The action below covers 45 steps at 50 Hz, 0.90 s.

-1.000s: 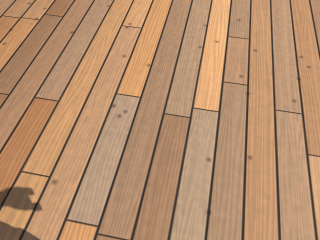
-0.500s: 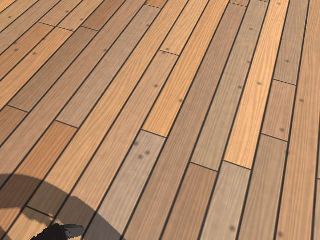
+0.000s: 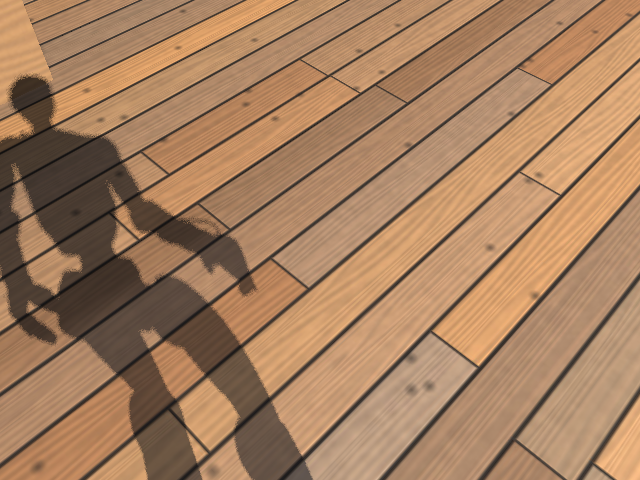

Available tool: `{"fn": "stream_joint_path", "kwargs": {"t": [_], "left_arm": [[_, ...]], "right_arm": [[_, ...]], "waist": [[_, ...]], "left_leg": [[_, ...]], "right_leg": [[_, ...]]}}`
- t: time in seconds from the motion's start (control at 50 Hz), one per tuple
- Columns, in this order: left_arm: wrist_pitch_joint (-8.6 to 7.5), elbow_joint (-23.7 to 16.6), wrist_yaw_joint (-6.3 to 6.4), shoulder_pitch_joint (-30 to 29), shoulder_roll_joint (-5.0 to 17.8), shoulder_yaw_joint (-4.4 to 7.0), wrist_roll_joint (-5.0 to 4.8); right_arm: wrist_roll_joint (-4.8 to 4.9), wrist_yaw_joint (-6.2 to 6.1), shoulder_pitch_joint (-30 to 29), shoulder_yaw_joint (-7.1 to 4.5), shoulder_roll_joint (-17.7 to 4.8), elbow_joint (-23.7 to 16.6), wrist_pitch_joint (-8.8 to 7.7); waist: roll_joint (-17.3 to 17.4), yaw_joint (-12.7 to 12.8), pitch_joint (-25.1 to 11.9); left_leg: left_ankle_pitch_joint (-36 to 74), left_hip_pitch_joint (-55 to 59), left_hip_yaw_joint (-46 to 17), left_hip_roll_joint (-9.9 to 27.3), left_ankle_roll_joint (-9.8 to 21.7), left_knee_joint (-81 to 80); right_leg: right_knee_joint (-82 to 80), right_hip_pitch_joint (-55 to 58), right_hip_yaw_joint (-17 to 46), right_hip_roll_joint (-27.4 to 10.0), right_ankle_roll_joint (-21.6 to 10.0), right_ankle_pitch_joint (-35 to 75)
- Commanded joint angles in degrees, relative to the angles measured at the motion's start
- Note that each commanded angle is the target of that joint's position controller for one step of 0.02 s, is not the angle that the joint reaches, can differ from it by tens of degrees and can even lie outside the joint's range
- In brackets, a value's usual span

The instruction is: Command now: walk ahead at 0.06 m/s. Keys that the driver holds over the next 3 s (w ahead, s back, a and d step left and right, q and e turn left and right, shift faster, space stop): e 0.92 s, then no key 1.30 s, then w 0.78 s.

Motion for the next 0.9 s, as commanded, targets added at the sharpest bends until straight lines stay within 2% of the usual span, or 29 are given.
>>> {"fn": "stream_joint_path", "kwargs": {"t": [0.02,0.04,0.06,0.08,0.1,0.12,0.14,0.18,0.24,0.32,0.36,0.38,0.4,0.42,0.44,0.46,0.48,0.5,0.52,0.54,0.6,0.68,0.74,0.82,0.9], "left_arm": [[0.12,-2.6,-0.93,-0.2,3.9,0.21,0.12],[0.30,-3.5,-1.45,4.6,0.5,-0.38,0.82],[1.85,-2.5,-0.70,4.1,1.6,-0.24,-1.07],[2.80,-2.7,-0.43,1.9,5.4,0.83,-1.44],[3.17,-3.0,-0.36,0.4,6.5,1.66,-1.37],[3.38,-2.4,-0.22,1.3,7.0,2.26,-0.99],[3.63,-1.8,-0.15,2.5,6.6,2.57,-0.47],[3.77,-1.6,0.04,3.4,5.0,2.67,-0.18],[4.37,-2.9,-0.27,1.0,3.3,2.40,-0.31],[4.90,-4.8,-1.00,-0.3,3.4,2.31,-0.68],[4.60,-5.0,-1.27,1.4,3.4,2.34,-0.82],[4.19,-4.5,-1.34,3.4,3.2,2.29,-0.76],[3.57,-4.6,-1.18,3.6,5.3,2.68,-0.11],[2.85,-5.9,-0.68,3.2,11.7,3.89,0.62],[2.97,-5.8,-0.43,5.6,17.0,5.51,0.50],[3.11,-5.6,-0.13,5.2,14.2,5.02,0.40],[3.26,-6.1,0.15,1.5,11.9,4.35,-0.30],[3.52,-7.2,0.25,-2.5,10.7,4.01,-0.33],[3.41,-7.9,0.45,-3.8,10.0,3.85,-0.80],[3.29,-8.1,0.34,-3.7,9.2,3.64,-1.00],[2.91,-7.7,0.24,-0.7,9.7,3.98,-1.25],[3.13,-7.7,0.57,1.3,10.5,4.30,-0.78],[3.33,-8.1,0.48,1.5,11.4,4.63,-0.41],[3.61,-8.9,0.00,-0.3,12.2,4.95,-0.03],[3.84,-9.5,-0.53,-3.6,12.4,5.18,-0.13]], "right_arm": [[-1.02,-1.56,8.3,-0.26,-4.2,0.1,-1.81],[-1.79,-2.24,8.2,-0.53,-9.0,-1.2,-2.42],[0.26,-3.37,3.9,-1.33,-10.6,-1.5,-2.27],[0.23,-3.47,1.4,-1.04,-8.5,-1.9,-2.31],[0.33,-3.63,0.3,-0.78,-8.0,-1.6,-2.29],[0.32,-3.78,0.3,-0.88,-8.1,-1.5,-2.10],[0.73,-4.20,0.5,-0.86,-7.6,-1.5,-2.12],[0.91,-4.49,1.0,-0.77,-6.3,-1.4,-2.07],[0.48,-4.63,1.1,-0.95,-5.5,-1.0,-1.89],[0.03,-3.95,1.5,-2.04,-7.3,-0.3,-1.63],[0.26,-3.72,0.5,-2.65,-8.6,-0.2,-1.39],[0.59,-3.68,-0.2,-2.94,-9.1,-0.2,-1.10],[0.52,-3.52,1.6,-3.10,-8.4,0.5,-0.80],[-0.10,-3.10,4.2,-2.29,-4.3,-0.8,-0.31],[0.15,-3.89,-3.1,-1.89,-4.6,-3.9,0.52],[0.39,-3.94,-3.7,-2.02,-5.5,-3.7,0.84],[0.95,-3.56,-2.2,-2.21,-5.7,-2.5,0.64],[1.04,-3.25,-0.4,-2.49,-6.5,-1.3,0.12],[0.21,-2.94,1.0,-2.82,-7.3,-0.5,-0.08],[-0.08,-2.63,2.4,-2.91,-7.3,0.1,-0.18],[0.40,-2.45,2.1,-2.67,-6.4,-0.4,0.04],[0.48,-2.85,0.4,-2.47,-6.7,-1.5,0.25],[0.64,-3.03,-0.3,-2.24,-6.9,-2.3,-0.01],[1.11,-3.25,-0.2,-1.85,-7.1,-3.4,-0.59],[1.78,-3.75,2.8,-1.51,-7.3,-3.9,-1.43]], "waist": [[-1.5,-4.4,-6.7],[10.7,-1.3,-8.1],[15.2,-2.7,-7.0],[12.0,-2.6,-4.1],[11.5,-2.4,-2.5],[10.3,-1.8,-2.9],[9.4,-1.6,-3.6],[6.7,-1.5,-5.2],[7.6,-2.4,-5.3],[9.5,-3.5,-6.7],[8.7,-2.0,-7.2],[7.2,-0.5,-7.2],[1.4,-0.5,-5.3],[-14.9,-2.5,-4.4],[-17.9,1.3,0.0],[-9.8,0.0,0.6],[-7.0,-2.1,1.2],[-6.1,-3.8,0.7],[-7.0,-3.8,-0.7],[-6.4,-3.8,-3.0],[-5.0,-2.6,-4.5],[-6.9,-0.9,-3.7],[-7.0,-0.4,-3.8],[-7.1,-0.8,-4.5],[-7.8,-2.6,-5.4]], "left_leg": [[9.7,21.5,-4.6,5.4,1.1,-17.9],[26.6,24.2,-18.6,20.9,2.8,-18.2],[21.0,11.8,-16.2,20.8,9.7,-19.3],[14.9,9.5,-14.0,17.7,10.2,-20.6],[14.8,8.5,-11.2,15.9,9.7,-20.9],[19.0,9.5,-8.7,14.8,9.8,-20.1],[23.0,10.2,-6.3,14.7,10.3,-19.3],[27.2,12.4,-4.2,15.2,11.3,-17.6],[22.3,13.6,-2.6,15.5,11.5,-16.8],[20.5,13.3,-2.4,17.0,11.4,-14.5],[19.5,11.7,-1.3,17.1,9.7,-11.9],[15.7,9.0,0.6,16.1,7.3,-9.1],[6.4,3.9,3.7,13.5,3.1,-3.1],[-13.8,-8.9,9.8,5.8,-2.1,12.2],[-22.5,-14.2,3.6,-1.0,-2.5,19.0],[-18.7,-13.6,-0.4,0.9,-2.3,24.5],[-13.2,-13.2,-1.4,1.3,-1.8,25.4],[-9.2,-12.9,-1.6,1.4,-1.7,25.1],[-6.8,-13.0,-1.1,0.9,-1.9,26.4],[-5.8,-12.2,-1.0,0.5,-2.4,27.5],[-4.9,-13.6,-1.6,0.3,-3.3,26.3],[-6.1,-14.3,-2.2,-0.1,-3.9,19.4],[-7.6,-11.9,-2.7,-0.8,-3.7,15.2],[-8.9,-5.9,-2.9,-2.4,-2.6,10.0],[-8.5,2.9,-3.2,-4.2,-1.0,0.3]], "right_leg": [[-2.3,-6.6,9.4,-7.2,-2.9,6.6],[5.9,-9.7,5.7,-1.9,0.1,-14.7],[9.7,-4.9,7.6,1.3,0.1,-20.3],[14.4,-5.4,9.1,2.0,0.2,-18.8],[18.6,-7.3,9.2,3.2,0.0,-17.2],[23.4,-8.5,9.3,3.7,0.0,-16.4],[27.1,-8.9,9.4,3.5,0.2,-16.0],[31.8,-10.3,9.2,3.5,0.9,-16.1],[27.1,-10.6,8.4,2.5,1.5,-15.4],[18.1,-5.8,6.4,2.9,0.4,-15.3],[10.9,-1.3,5.0,3.5,-1.0,-11.6],[3.5,3.0,4.3,4.4,-2.0,-5.8],[-5.1,6.1,10.2,2.7,-3.2,-1.5],[-11.1,10.6,32.0,-13.0,-6.5,7.3],[-12.3,3.2,40.4,-19.5,-13.8,21.0],[-11.6,3.0,35.9,-16.7,-14.8,19.6],[-11.2,2.2,31.1,-12.7,-13.5,15.4],[-10.8,3.2,28.1,-9.2,-11.4,13.6],[-10.0,5.2,26.6,-7.6,-11.0,17.1],[-9.3,7.0,25.7,-6.7,-11.1,20.4],[-8.4,10.9,26.8,-6.6,-11.5,21.4],[-8.2,12.4,30.7,-6.5,-12.4,16.5],[-7.4,10.8,33.6,-6.5,-13.3,15.1],[-5.9,6.8,37.0,-5.4,-13.0,16.9],[-4.3,3.7,40.8,-3.6,-10.4,19.7]]}}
